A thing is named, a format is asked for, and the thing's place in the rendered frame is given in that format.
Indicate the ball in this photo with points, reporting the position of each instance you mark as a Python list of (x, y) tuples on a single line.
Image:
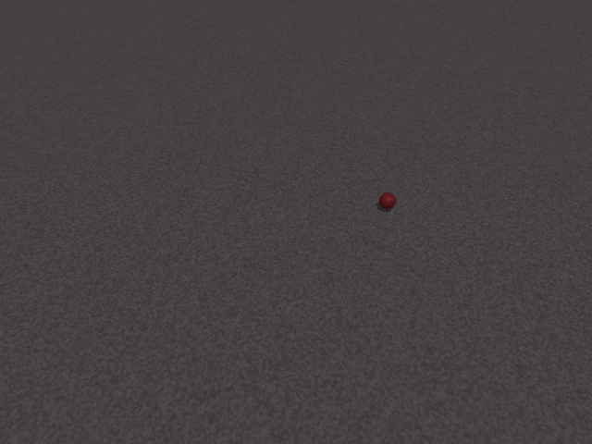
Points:
[(387, 200)]

